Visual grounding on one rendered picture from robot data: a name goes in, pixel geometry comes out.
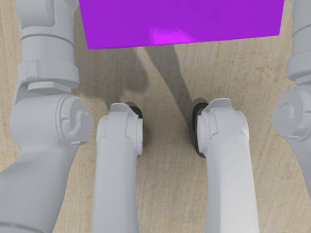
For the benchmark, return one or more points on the left robot upper arm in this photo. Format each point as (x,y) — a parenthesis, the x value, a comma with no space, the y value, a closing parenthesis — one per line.
(48,131)

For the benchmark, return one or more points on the carton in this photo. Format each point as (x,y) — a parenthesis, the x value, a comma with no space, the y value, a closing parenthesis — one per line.
(117,24)

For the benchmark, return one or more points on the right robot thigh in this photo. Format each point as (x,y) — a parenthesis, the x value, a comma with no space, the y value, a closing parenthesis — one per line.
(231,197)

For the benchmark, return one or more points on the robot left forearm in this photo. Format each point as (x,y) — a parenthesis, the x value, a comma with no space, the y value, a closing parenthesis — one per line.
(46,35)

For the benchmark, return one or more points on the right robot upper arm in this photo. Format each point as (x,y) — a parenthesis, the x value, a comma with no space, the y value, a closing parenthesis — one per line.
(292,121)

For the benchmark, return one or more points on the robot right forearm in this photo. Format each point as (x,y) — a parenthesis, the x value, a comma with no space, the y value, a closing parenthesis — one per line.
(299,65)

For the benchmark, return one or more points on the robot thigh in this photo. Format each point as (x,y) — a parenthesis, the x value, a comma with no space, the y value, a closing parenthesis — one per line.
(114,208)
(231,197)

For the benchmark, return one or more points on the left robot thigh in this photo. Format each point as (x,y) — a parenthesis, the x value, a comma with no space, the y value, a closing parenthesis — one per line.
(114,208)

